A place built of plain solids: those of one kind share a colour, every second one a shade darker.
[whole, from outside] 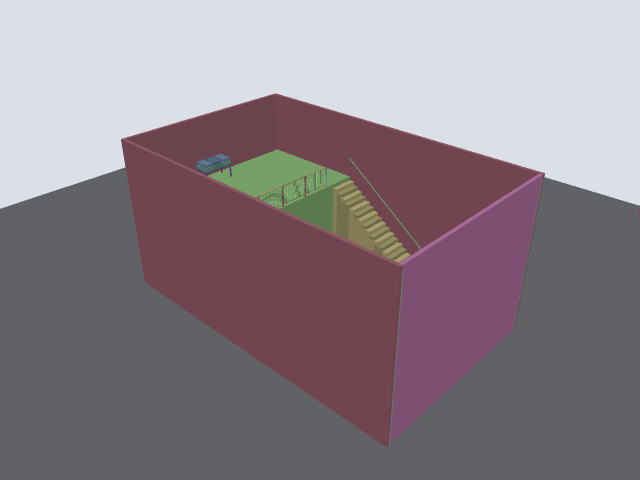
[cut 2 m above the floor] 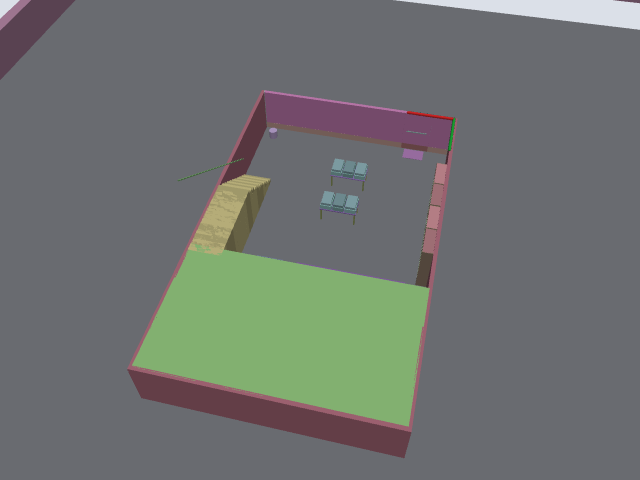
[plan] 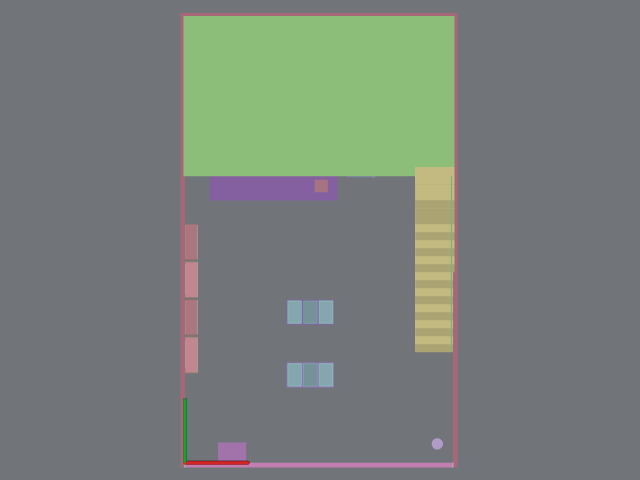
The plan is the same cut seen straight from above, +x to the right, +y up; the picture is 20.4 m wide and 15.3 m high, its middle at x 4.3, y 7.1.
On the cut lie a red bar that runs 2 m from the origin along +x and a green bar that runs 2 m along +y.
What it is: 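A record shop at street level behind a glazed front, one room two levels high, with a raised rear level reached by one straight flight, fitted out in the 1990s to 2020s; 8.5 x 14.2 m, 7.20 m high throughout; its front glazed onto the street; the raised level 4.25 m over the floor, over the rear 5.1 m, open to the hall behind a guard 1.0 m high along its edge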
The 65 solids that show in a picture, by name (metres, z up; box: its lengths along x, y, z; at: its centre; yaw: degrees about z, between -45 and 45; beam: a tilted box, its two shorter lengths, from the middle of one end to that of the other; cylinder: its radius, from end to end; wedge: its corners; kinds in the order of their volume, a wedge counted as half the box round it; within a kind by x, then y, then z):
{
 "upper_1": {"box": [8.64, 5.11, 4.3], "at": [4.27, 11.69, 2.1]},
 "street_hedge_1": {"box": [38.54, 0.6, 2.25], "at": [4.27, -16.3, 1.07]},
 "street_hedge_2": {"box": [0.6, 15.85, 2.25], "at": [23.24, -8.07, 1.07]},
 "wall_1": {"box": [0.15, 14.49, 7.25], "at": [-0.07, 7.09, 3.58]},
 "wall_2": {"box": [8.84, 0.15, 7.25], "at": [4.27, 14.27, 3.58]},
 "wall_3": {"box": [0.15, 14.49, 7.25], "at": [8.62, 7.09, 3.58]},
 "stair_step_1": {"box": [1.26, 0.51, 0.23], "at": [7.96, 3.77, 0.07]},
 "stair_step_2": {"box": [1.26, 0.51, 0.42], "at": [7.96, 4.03, 0.16]},
 "stair_step_3": {"box": [1.26, 0.51, 0.6], "at": [7.96, 4.29, 0.25]},
 "stair_step_4": {"box": [1.26, 0.51, 0.79], "at": [7.96, 4.54, 0.34]},
 "stair_step_5": {"box": [1.26, 0.51, 0.97], "at": [7.96, 4.79, 0.44]},
 "stair_step_6": {"box": [1.26, 0.51, 1.16], "at": [7.96, 5.05, 0.53]},
 "stair_step_7": {"box": [1.26, 0.51, 1.34], "at": [7.96, 5.3, 0.62]},
 "stair_step_8": {"box": [1.26, 0.51, 1.53], "at": [7.96, 5.56, 0.71]},
 "stair_step_9": {"box": [1.26, 0.51, 1.72], "at": [7.96, 5.82, 0.81]},
 "stair_step_10": {"box": [1.26, 0.51, 1.9], "at": [7.96, 6.07, 0.9]},
 "stair_step_11": {"box": [1.26, 0.51, 2.08], "at": [7.96, 6.33, 0.99]},
 "stair_step_12": {"box": [1.26, 0.51, 2.27], "at": [7.96, 6.58, 1.08]},
 "stair_step_13": {"box": [1.26, 0.51, 2.46], "at": [7.96, 6.83, 1.18]},
 "stair_step_14": {"box": [1.26, 0.51, 2.64], "at": [7.96, 7.09, 1.27]},
 "stair_step_15": {"box": [1.26, 0.51, 2.83], "at": [7.96, 7.34, 1.36]},
 "stair_step_16": {"box": [1.26, 0.51, 3.01], "at": [7.96, 7.6, 1.46]},
 "stair_step_17": {"box": [1.26, 0.51, 3.19], "at": [7.96, 7.86, 1.55]},
 "stair_step_18": {"box": [1.26, 0.51, 3.38], "at": [7.96, 8.11, 1.64]},
 "stair_step_19": {"box": [1.26, 0.51, 3.56], "at": [7.96, 8.37, 1.73]},
 "stair_step_20": {"box": [1.26, 0.51, 3.75], "at": [7.96, 8.62, 1.82]},
 "stair_step_21": {"box": [1.26, 0.51, 3.94], "at": [7.96, 8.88, 1.92]},
 "stair_step_22": {"box": [1.26, 0.56, 4.12], "at": [7.96, 9.15, 2.01]},
 "window_wall_1": {"box": [0.9, 0.15, 7.25], "at": [0.45, -0.07, 3.58]},
 "window_wall_2": {"box": [1.2, 0.15, 7.25], "at": [1.5, -0.07, 3.58]},
 "window_wall_3": {"box": [6.44, 0.15, 7.25], "at": [5.32, -0.07, 3.58]},
 "shelves_body_1": {"box": [0.4, 1.16, 2.1], "at": [0.2, 3.44, 1.0]},
 "shelves_body_2": {"box": [0.4, 1.16, 2.1], "at": [0.2, 4.63, 1.0]},
 "shelves_body_3": {"box": [0.4, 1.16, 2.1], "at": [0.2, 5.83, 1.0]},
 "shelves_body_4": {"box": [0.4, 1.16, 2.1], "at": [0.2, 7.04, 1.0]},
 "stair_wall_rail_1": {"wedge": [[8.46, 3.52, 1.09], [8.46, 3.52, 1.14], [8.46, 9.13, 5.16], [8.46, 9.13, 5.21], [8.51, 3.52, 1.09], [8.51, 3.52, 1.14], [8.51, 9.13, 5.16], [8.51, 9.13, 5.21]]},
 "bin_1": {"box": [0.46, 0.74, 0.2], "at": [3.49, 2.8, 0.76]},
 "bin_2": {"box": [0.46, 0.74, 0.2], "at": [3.49, 4.8, 0.76]},
 "bin_3": {"box": [0.46, 0.74, 0.2], "at": [3.99, 2.8, 0.76]},
 "bin_4": {"box": [0.46, 0.74, 0.2], "at": [3.99, 4.8, 0.76]},
 "bin_5": {"box": [0.46, 0.74, 0.2], "at": [4.49, 2.8, 0.76]},
 "bin_6": {"box": [0.46, 0.74, 0.2], "at": [4.49, 4.8, 0.76]},
 "sleeves_1": {"box": [0.41, 0.68, 0.12], "at": [3.49, 2.8, 0.92]},
 "sleeves_2": {"box": [0.41, 0.68, 0.12], "at": [3.49, 4.8, 0.92]},
 "sleeves_3": {"box": [0.41, 0.68, 0.12], "at": [3.99, 2.8, 0.92]},
 "sleeves_4": {"box": [0.41, 0.68, 0.12], "at": [3.99, 4.8, 0.92]},
 "sleeves_5": {"box": [0.41, 0.68, 0.12], "at": [4.49, 2.8, 0.92]},
 "sleeves_6": {"box": [0.41, 0.68, 0.12], "at": [4.49, 4.8, 0.92]},
 "stallriser_1": {"box": [0.9, 0.05, 0.35], "at": [0.45, -0.02, 0.12]},
 "stallriser_2": {"box": [6.44, 0.05, 0.35], "at": [5.32, -0.02, 0.12]},
 "counter_top_1": {"box": [4.08, 0.78, 0.04], "at": [2.82, 8.75, 1.02]},
 "upper_sleeves_1": {"box": [0.41, 0.68, 0.12], "at": [3.45, 13.63, 5.17]},
 "upper_sleeves_2": {"box": [0.41, 0.68, 0.12], "at": [3.95, 13.63, 5.17]},
 "upper_sleeves_3": {"box": [0.41, 0.68, 0.12], "at": [4.45, 13.63, 5.17]},
 "front_corner_1": {"box": [0.04, 0.17, 7.1], "at": [0.0, -0.07, 3.5]},
 "front_corner_2": {"box": [0.04, 0.17, 7.1], "at": [8.54, -0.07, 3.5]},
 "deck_1": {"box": [1.5, 0.8, 0.04], "at": [3.99, 2.8, 0.64]},
 "deck_2": {"box": [1.5, 0.8, 0.04], "at": [3.99, 4.8, 0.64]},
 "upper_bin_1": {"box": [0.46, 0.74, 0.2], "at": [3.45, 13.63, 5.01]},
 "upper_deck_1": {"box": [1.5, 0.8, 0.04], "at": [3.95, 13.63, 4.89]},
 "till_1": {"box": [0.42, 0.4, 0.28], "at": [4.34, 8.82, 1.18]},
 "plant_pot_1": {"cylinder": 0.18, "from": [8.04, 0.6, 0.0], "to": [8.04, 0.6, 0.38]},
 "door_mat_1": {"box": [0.9, 0.6, 0.07], "at": [1.5, 0.35, -0.02]},
 "shelves_cheek_1": {"box": [0.41, 0.032, 2.1], "at": [0.21, 7.6, 1.0]},
 "street_door_kick_1": {"box": [1.2, 0.05, 0.35], "at": [1.5, -0.02, 0.12]}
}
